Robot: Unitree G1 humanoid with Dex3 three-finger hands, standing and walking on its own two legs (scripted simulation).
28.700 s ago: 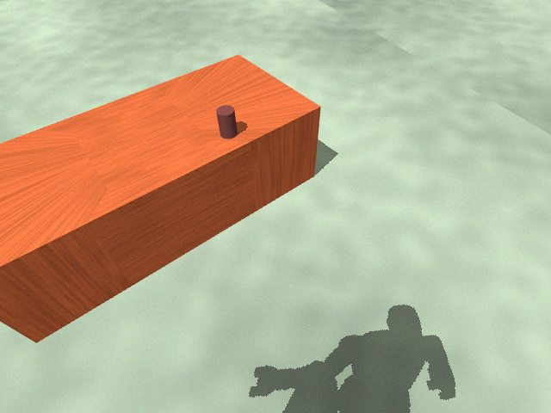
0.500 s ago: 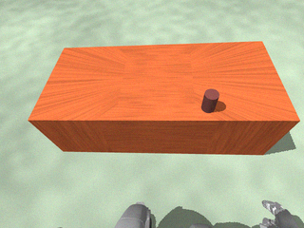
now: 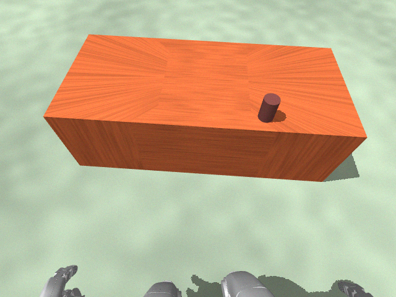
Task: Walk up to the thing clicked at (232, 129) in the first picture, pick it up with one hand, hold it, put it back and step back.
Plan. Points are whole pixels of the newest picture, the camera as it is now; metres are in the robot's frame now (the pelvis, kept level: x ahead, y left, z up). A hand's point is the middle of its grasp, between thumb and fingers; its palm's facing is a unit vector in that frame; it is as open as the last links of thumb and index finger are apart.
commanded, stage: step back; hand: right
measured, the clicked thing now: (268, 108) +0.83 -0.28 -0.29
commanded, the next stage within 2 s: stand in 1.72 s
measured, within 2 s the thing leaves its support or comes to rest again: neither
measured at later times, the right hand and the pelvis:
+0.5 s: hand out of the picture -0.07 -0.26 -0.16, palm faces -0.09 +0.91 -0.40, open 7.4 cm; pelvis -0.16 +0.00 -0.01, yaw +1 degrees
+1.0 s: hand out of the picture -0.20 -0.30 -0.16, palm faces -0.05 +0.92 -0.39, open 7.4 cm; pelvis -0.26 -0.02 +0.00, yaw +0 degrees
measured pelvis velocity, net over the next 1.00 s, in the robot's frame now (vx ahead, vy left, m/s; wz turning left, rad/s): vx -0.26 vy -0.02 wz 0.01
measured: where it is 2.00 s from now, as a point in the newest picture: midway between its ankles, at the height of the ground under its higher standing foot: outside the picture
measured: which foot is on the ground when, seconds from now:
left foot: down 0.00-0.16, up 0.18-0.42, down 0.44-0.76, up 0.78-0.98, down 1.00-1.00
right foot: up 0.00-0.12, down 0.14-0.46, up 0.48-0.72, down 0.74-1.00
